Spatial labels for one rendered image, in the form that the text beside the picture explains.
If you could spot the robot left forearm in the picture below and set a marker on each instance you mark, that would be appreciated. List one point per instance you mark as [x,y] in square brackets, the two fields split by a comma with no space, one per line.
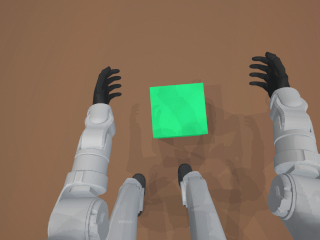
[88,177]

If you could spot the left robot thigh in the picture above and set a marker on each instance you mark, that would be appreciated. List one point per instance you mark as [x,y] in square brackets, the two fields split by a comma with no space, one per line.
[124,216]

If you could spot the carton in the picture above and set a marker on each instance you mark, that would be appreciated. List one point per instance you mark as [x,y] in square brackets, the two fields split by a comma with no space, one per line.
[178,110]

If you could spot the left robot upper arm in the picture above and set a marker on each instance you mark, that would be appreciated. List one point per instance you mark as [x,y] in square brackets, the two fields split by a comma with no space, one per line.
[79,218]

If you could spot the right robot foot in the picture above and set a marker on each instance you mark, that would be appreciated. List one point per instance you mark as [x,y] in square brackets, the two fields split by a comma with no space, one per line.
[182,171]

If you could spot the right robot upper arm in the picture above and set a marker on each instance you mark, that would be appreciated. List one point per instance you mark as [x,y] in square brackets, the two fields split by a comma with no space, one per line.
[295,199]

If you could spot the robot right hand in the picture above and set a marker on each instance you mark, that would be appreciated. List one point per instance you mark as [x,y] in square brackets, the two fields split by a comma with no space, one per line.
[276,76]

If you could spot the robot right forearm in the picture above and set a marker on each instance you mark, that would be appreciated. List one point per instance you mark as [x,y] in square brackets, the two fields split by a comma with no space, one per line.
[293,135]

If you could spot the robot left hand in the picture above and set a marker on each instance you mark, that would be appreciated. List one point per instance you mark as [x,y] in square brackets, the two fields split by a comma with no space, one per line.
[101,91]

